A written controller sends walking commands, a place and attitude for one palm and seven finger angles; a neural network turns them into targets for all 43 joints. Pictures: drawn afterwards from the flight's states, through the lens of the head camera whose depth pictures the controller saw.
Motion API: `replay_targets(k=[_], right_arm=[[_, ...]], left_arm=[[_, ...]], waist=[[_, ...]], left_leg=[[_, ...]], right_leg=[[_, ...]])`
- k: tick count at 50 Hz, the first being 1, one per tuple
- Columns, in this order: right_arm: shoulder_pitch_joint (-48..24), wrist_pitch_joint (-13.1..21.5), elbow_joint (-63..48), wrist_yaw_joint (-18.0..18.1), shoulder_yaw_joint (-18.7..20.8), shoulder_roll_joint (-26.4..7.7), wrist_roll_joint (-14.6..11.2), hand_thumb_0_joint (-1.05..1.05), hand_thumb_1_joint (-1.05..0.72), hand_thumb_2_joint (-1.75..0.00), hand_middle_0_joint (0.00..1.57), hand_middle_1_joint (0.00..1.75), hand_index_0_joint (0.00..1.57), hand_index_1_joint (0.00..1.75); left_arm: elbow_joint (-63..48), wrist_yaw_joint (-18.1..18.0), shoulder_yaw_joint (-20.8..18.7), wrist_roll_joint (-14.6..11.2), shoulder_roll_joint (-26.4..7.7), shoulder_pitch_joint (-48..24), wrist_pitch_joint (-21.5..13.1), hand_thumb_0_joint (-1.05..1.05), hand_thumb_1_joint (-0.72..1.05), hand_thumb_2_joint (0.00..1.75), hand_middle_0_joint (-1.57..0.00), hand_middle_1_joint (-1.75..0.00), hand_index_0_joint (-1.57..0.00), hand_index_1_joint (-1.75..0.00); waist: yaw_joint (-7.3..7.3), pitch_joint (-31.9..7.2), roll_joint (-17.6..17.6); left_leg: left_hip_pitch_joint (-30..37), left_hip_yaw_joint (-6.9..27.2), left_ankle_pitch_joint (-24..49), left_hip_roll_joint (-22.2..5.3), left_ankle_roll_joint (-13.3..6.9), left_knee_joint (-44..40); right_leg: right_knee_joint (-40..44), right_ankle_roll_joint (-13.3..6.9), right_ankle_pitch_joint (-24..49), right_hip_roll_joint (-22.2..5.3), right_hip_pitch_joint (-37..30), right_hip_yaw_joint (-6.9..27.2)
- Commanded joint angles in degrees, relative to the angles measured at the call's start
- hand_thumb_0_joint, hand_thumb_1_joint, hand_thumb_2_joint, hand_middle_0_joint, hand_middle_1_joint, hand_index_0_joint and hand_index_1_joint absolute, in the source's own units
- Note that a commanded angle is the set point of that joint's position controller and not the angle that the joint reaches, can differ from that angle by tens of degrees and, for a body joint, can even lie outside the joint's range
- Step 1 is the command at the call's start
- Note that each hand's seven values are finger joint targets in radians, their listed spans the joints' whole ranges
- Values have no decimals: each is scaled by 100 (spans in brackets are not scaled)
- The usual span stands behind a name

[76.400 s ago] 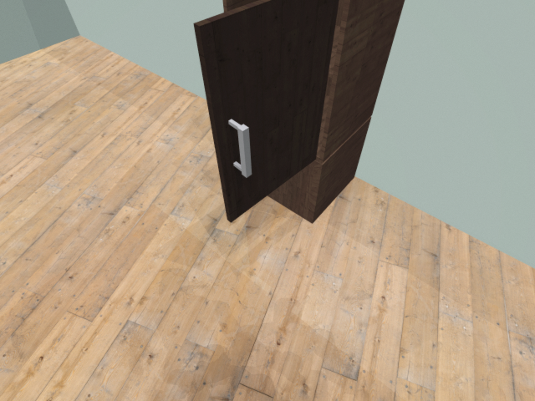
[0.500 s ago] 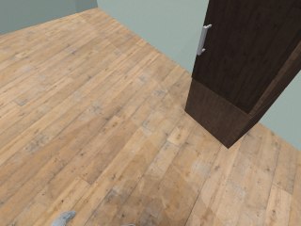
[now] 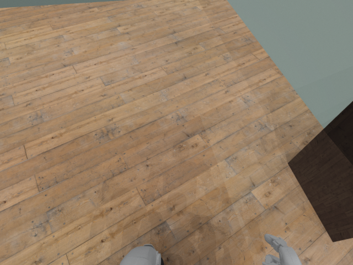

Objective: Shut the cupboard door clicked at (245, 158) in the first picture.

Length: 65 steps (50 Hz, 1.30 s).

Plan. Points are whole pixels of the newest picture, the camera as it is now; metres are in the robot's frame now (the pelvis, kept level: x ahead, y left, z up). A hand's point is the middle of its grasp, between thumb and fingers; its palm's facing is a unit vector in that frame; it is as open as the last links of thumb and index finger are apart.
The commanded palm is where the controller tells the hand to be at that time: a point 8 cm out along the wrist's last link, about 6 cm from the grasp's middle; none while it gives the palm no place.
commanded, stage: walk to a spot facing it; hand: left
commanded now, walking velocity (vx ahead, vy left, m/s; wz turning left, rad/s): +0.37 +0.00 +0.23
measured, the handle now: out of the picture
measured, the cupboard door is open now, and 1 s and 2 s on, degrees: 4 4 4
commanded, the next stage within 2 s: turn to face it in 0.30 s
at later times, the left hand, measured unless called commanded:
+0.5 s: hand (134, 183) +0.33 +0.16 -0.14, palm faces +0.06 -0.98 -0.20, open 7.3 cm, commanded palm none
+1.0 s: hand (123, 163) +0.39 +0.21 -0.14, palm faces -0.08 -0.98 -0.20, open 7.3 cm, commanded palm none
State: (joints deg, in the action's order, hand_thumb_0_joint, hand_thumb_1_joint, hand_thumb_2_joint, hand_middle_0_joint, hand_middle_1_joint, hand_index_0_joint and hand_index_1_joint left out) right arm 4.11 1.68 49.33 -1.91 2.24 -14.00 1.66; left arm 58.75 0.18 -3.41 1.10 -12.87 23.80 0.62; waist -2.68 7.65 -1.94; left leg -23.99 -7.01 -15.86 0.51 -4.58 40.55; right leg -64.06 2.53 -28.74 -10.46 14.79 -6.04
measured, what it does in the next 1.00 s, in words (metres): walks ahead: right foot, then left foot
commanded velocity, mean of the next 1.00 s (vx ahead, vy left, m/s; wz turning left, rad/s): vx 0.11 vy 0.00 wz -0.31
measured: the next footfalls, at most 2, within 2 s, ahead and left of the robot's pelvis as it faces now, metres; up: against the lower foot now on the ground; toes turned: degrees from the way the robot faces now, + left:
right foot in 0.42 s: +0.33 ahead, -0.13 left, +0.00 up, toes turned -1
left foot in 0.80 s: +0.37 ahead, +0.12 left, +0.00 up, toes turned -1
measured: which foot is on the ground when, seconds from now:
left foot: down 0.00-0.44, up 0.46-0.78, down 0.80-1.00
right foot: up 0.00-0.40, down 0.42-0.80, up 0.82-1.00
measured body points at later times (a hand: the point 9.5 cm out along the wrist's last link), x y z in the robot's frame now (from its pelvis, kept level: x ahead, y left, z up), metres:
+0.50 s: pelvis +0.22 -0.03 +0.01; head +0.26 -0.04 +0.46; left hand +0.32 +0.21 -0.12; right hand +0.15 -0.25 -0.15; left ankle +0.07 +0.08 -0.66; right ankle +0.29 -0.13 -0.71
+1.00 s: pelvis +0.30 +0.01 +0.03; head +0.33 +0.02 +0.48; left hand +0.39 +0.26 -0.12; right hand +0.36 -0.23 -0.11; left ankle +0.33 +0.12 -0.71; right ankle +0.27 -0.11 -0.64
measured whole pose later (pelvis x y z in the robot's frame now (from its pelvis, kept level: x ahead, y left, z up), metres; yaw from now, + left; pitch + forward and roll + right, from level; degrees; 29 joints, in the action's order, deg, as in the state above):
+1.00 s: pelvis +0.30 +0.01 +0.03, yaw -12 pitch +0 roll -1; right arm 9.4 0.1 52.7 2.1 0.9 -9.0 2.0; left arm 54.1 1.2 -6.1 1.1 -12.6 13.2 4.0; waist -2.4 3.2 -0.5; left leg -13.4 -9.2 -13.3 -5.4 -0.5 27.1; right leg -59.8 2.3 -23.9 -1.2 27.4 -2.2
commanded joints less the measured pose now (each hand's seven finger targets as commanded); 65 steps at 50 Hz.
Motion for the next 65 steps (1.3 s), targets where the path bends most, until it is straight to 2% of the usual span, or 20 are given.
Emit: replay_targets(k=[1,6,17,20,21,22,24,27,29,37,38,40,41,46,55,57,58,59,61,65], right_arm=[[1161,65,62,243,242,-913,-12,0,-90,-90,20,30,20,30],[1140,212,286,281,130,-564,-64,0,-90,-90,20,30,20,30],[1957,255,951,358,156,-331,-26,0,-90,-90,20,30,20,30],[2028,226,1093,363,148,-329,-71,0,-90,-90,20,30,20,30],[2031,250,1070,340,139,-206,-126,0,-90,-90,20,30,20,30],[2442,289,977,348,120,64,-183,0,-90,-90,20,30,20,30],[2090,239,968,400,99,63,-152,0,-90,-90,20,30,20,30],[1623,70,881,340,52,250,-100,0,-90,-90,20,30,20,30],[1762,-82,889,314,19,413,-63,0,-90,-90,20,30,20,30],[1479,-100,575,377,108,55,-94,0,-90,-90,20,30,20,30],[1632,-53,603,405,145,-170,-88,0,-90,-90,20,30,20,30],[1799,-53,462,441,301,-996,20,0,-90,-90,20,30,20,30],[1525,-100,342,456,297,-1006,33,0,-90,-90,20,30,20,30],[604,-80,3,478,157,-589,19,0,-90,-90,20,30,20,30],[979,-156,122,368,355,-863,8,0,-90,-90,20,30,20,30],[759,-182,71,349,379,-930,-24,0,-90,-90,20,30,20,30],[687,-188,-11,319,375,-806,-71,0,-90,-90,20,30,20,30],[543,-199,-273,292,250,-301,-104,0,-90,-90,20,30,20,30],[432,-342,-319,371,218,-426,-93,0,-90,-90,20,30,20,30],[501,-328,-116,313,232,-494,-63,0,-90,-90,20,30,20,30]], left_arm=[[-790,35,-177,63,-488,-694,-301,0,90,90,-20,-30,-20,-30],[-643,100,-140,76,-264,-453,-164,0,90,90,-20,-30,-20,-30],[-1053,101,-94,12,-176,-1744,-254,0,90,90,-20,-30,-20,-30],[-700,45,-150,38,-364,-598,-387,0,90,90,-20,-30,-20,-30],[-411,-22,-237,79,-664,268,-442,0,90,90,-20,-30,-20,-30],[-204,-79,-339,93,-1097,844,-457,0,90,90,-20,-30,-20,-30],[-215,-132,-261,3,-836,363,-445,0,90,90,-20,-30,-20,-30],[-410,-219,-117,4,-365,-567,-370,0,90,90,-20,-30,-20,-30],[-490,-198,-124,35,-349,-870,-344,0,90,90,-20,-30,-20,-30],[-599,-116,-326,0,-578,-1105,-68,0,90,90,-20,-30,-20,-30],[-662,-100,-286,-20,-434,-1143,-24,0,90,90,-20,-30,-20,-30],[-849,-46,-223,-74,-144,-1096,48,0,90,90,-20,-30,-20,-30],[-919,-9,-279,-40,-274,-1183,87,0,90,90,-20,-30,-20,-30],[-700,139,-355,14,-278,-794,220,0,90,90,-20,-30,-20,-30],[-1151,161,-250,28,-236,-1267,156,0,90,90,-20,-30,-20,-30],[-1077,162,-297,35,-374,-892,131,0,90,90,-20,-30,-20,-30],[-972,130,-355,59,-705,-497,75,0,90,90,-20,-30,-20,-30],[-917,46,-480,123,-1406,-234,-2,0,90,90,-20,-30,-20,-30],[-925,-82,-469,11,-1456,-264,48,0,90,90,-20,-30,-20,-30],[-1203,-131,-330,-9,-965,-1243,28,0,90,90,-20,-30,-20,-30]], waist=[[657,-686,724],[263,-485,759],[423,-1,590],[-91,-652,161],[-383,-1310,-361],[-337,-2040,-1425],[-213,-1747,-1118],[232,-878,-130],[446,-782,-371],[555,-932,-545],[634,-962,-64],[709,-870,2043],[619,-621,1427],[156,-641,1096],[422,-1002,1406],[141,-1072,1163],[-81,-1260,418],[-249,-1229,-1651],[-172,-1058,-1003],[219,-998,-613]], left_leg=[[1576,2336,27,-1825,-631,-2513],[1219,1647,634,-1350,-703,-2915],[1873,1417,2208,-1333,-629,-2585],[1681,1232,3339,-969,-315,-972],[820,830,2551,-546,-59,355],[-257,369,-911,391,260,2055],[-781,891,-1783,17,340,3248],[-389,841,-1084,-471,497,2477],[144,568,-858,-440,601,1643],[1637,426,336,-217,783,-890],[2239,589,454,-484,741,-1501],[2014,2869,367,-2701,-217,-2651],[1369,2732,60,-2848,-537,-2803],[1330,913,1314,-1955,-227,-2505],[1948,85,2619,-2152,-194,-1605],[1474,-184,2182,-1996,122,-982],[931,-457,1374,-1639,437,-114],[-717,-712,-1609,-682,820,1304],[-1146,545,-1808,-639,825,2797],[-1016,734,-587,-724,955,2649]], right_leg=[[-800,-99,752,-119,2152,604],[265,4,1618,67,1904,489],[2628,-230,2084,481,1350,333],[3502,-401,2425,831,-549,177],[3467,-688,3476,136,-1975,1001],[3935,-1401,5136,-1382,-3136,2865],[4189,-1900,6073,-1430,-2640,3048],[4374,-1561,5706,-769,-844,1641],[4550,-1354,5303,-425,-91,1253],[4186,-1010,2551,68,815,1848],[3858,-779,1788,394,1259,1701],[1480,-212,-763,1345,1948,559],[733,-207,-564,1046,1777,828],[13,9,464,826,1649,540],[2375,-70,693,954,738,-19],[3380,-184,1669,1005,-145,-53],[4060,-345,2657,603,-941,511],[4449,-951,4638,-857,-1829,2597],[4442,-1644,4739,-1205,-1273,2699],[4351,-1264,4070,-332,-905,1873]])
